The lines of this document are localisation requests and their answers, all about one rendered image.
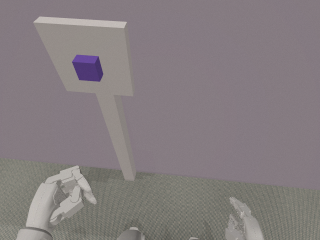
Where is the robot left hand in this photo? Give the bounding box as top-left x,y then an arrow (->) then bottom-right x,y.
25,165 -> 98,234

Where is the robot left forearm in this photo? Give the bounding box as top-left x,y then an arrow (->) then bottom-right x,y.
16,227 -> 53,240

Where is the panel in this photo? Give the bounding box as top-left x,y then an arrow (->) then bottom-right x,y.
33,16 -> 136,181

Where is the left robot thigh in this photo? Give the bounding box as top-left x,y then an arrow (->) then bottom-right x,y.
117,229 -> 145,240

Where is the button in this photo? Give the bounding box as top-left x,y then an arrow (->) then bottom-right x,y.
72,54 -> 103,82

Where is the robot right hand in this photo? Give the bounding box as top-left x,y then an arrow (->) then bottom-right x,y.
225,197 -> 264,240

